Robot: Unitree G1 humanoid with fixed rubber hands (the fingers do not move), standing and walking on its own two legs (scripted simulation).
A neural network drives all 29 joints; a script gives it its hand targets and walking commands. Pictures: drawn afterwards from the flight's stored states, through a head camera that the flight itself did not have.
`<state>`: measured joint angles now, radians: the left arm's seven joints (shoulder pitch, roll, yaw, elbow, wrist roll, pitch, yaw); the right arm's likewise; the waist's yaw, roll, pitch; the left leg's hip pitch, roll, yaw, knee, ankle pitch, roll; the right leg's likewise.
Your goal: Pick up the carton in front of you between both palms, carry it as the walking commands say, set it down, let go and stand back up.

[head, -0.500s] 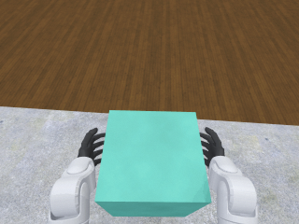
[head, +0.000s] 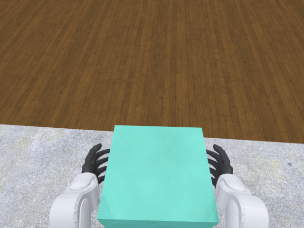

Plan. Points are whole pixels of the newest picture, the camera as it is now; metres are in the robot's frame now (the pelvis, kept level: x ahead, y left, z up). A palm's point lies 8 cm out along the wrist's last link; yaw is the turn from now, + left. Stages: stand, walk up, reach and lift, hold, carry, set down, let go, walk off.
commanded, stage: carry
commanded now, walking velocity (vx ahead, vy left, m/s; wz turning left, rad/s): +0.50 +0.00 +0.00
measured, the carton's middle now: (156, 186) +0.23 +0.00 +0.00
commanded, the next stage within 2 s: none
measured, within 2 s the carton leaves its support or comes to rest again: neither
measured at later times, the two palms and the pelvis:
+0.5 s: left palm (111, 83) +0.58 +0.17 +0.07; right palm (194, 88) +0.55 -0.13 +0.07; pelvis +0.34 +0.04 +0.00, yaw -5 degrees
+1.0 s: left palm (133, 29) +0.94 +0.12 +0.11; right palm (196, 31) +0.95 -0.18 +0.11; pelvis +0.67 -0.03 -0.01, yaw -1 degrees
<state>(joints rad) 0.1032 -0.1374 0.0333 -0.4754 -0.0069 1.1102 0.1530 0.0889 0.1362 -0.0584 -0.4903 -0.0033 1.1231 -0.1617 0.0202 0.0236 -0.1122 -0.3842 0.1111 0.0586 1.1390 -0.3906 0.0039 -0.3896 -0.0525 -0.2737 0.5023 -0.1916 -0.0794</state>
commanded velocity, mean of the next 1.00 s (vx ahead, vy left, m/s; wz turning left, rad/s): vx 0.50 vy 0.00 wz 0.00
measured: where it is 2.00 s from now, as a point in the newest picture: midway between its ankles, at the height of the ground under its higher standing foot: (161, 99)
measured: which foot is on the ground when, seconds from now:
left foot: up 0.00-0.36, down 0.38-0.90, up 0.92-1.00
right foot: down 0.00-0.40, up 0.42-0.86, down 0.88-1.00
